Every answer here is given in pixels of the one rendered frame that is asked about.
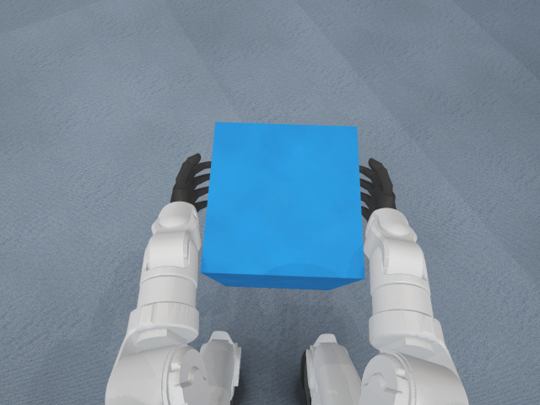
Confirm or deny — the right robot shin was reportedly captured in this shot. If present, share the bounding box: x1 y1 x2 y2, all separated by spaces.
310 333 348 405

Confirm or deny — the right robot forearm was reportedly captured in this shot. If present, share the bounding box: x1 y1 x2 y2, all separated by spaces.
364 208 461 380

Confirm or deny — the robot right upper arm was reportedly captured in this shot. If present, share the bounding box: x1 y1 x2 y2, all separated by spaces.
359 351 469 405

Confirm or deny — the right robot thigh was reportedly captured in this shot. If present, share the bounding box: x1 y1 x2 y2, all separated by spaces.
306 343 362 405

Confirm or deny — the right robot hand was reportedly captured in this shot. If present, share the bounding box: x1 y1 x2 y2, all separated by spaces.
359 158 397 223

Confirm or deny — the left robot hand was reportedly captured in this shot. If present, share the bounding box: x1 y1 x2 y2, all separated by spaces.
170 154 212 212

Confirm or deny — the robot left upper arm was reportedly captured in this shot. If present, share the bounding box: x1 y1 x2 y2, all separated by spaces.
105 343 211 405

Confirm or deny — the left robot forearm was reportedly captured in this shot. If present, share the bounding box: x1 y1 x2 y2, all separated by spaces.
105 202 202 400

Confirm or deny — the carton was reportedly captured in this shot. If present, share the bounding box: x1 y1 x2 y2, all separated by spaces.
201 122 365 290

